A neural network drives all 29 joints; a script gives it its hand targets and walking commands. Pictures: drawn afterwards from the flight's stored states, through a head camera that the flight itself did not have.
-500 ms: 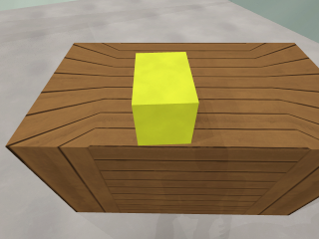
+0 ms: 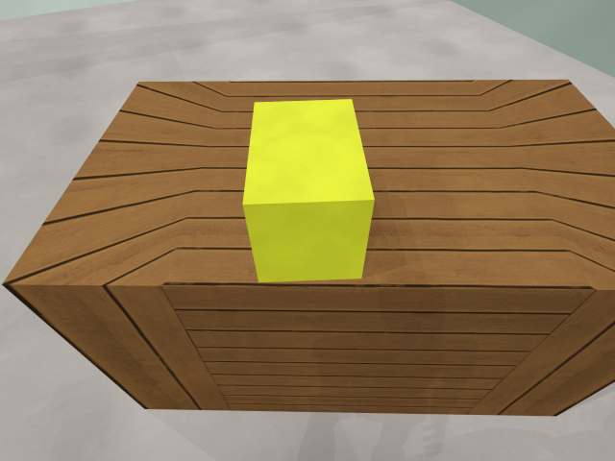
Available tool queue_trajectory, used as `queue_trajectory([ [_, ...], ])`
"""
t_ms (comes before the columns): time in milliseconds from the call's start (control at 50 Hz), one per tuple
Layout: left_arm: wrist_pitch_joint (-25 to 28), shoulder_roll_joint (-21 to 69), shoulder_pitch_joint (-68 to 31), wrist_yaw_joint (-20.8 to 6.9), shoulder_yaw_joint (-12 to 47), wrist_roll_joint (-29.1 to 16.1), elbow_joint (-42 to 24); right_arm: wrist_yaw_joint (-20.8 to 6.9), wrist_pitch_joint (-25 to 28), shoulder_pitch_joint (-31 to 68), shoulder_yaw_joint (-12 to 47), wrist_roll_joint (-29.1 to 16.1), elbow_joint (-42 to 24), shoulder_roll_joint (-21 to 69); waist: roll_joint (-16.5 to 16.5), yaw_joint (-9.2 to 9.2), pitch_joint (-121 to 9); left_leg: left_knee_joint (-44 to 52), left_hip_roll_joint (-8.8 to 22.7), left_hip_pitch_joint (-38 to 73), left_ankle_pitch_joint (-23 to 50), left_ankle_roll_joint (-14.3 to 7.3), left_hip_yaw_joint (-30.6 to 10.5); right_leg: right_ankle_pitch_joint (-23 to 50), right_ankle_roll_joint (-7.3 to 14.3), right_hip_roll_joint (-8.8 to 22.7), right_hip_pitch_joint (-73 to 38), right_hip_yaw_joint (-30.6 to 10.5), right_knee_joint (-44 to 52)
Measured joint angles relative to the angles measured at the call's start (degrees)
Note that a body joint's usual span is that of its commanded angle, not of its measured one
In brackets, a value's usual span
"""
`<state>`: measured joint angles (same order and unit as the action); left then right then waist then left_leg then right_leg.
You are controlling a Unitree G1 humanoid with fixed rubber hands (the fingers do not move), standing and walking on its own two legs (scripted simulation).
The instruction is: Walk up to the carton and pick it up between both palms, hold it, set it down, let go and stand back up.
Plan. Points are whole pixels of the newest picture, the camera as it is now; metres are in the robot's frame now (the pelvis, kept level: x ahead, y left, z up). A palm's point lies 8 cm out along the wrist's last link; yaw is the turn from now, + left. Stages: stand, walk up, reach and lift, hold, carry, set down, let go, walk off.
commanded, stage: walk up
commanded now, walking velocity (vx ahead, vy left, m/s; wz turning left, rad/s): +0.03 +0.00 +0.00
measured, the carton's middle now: (306, 188) +0.54 +0.04 +0.03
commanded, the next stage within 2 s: none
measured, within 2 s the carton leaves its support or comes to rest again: neither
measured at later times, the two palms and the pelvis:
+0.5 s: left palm out of the picture -0.03 +0.17 -0.15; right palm out of the picture -0.01 -0.21 -0.15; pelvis +0.02 -0.02 +0.00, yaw +0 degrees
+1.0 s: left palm out of the picture -0.06 +0.22 -0.13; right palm out of the picture +0.13 -0.19 -0.15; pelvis +0.10 +0.04 -0.01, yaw +3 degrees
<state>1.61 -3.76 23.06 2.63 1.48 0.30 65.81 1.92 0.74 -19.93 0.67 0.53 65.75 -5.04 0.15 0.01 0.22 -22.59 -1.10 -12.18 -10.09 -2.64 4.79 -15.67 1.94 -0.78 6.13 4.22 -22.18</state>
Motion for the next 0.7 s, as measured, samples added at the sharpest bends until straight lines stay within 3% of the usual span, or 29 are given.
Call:
queue_trajectory([
  [680, 0.5, 0.3, -2.1, 0.5, 0.0, -0.3, 1.3, 0.9, 0.3, 2.0, -0.2, -0.4, 0.9, -0.5, -0.5, 0.17, 1.3, -0.5, 1.3, 1.9, -2.1, 1.6, -0.8, -0.6, 1.3, -1.5, -3.5, 0.4, 2.7],
  [700, 0.4, 0.3, -1.8, 0.3, -0.4, -0.3, 0.9, 0.8, 0.2, 1.5, -0.2, -0.4, 0.7, -0.5, -0.4, -0.01, 0.9, -2.0, 1.2, 1.4, -4.7, 1.6, -0.7, -1.1, 1.2, -1.3, -3.3, 0.4, 2.2],
])
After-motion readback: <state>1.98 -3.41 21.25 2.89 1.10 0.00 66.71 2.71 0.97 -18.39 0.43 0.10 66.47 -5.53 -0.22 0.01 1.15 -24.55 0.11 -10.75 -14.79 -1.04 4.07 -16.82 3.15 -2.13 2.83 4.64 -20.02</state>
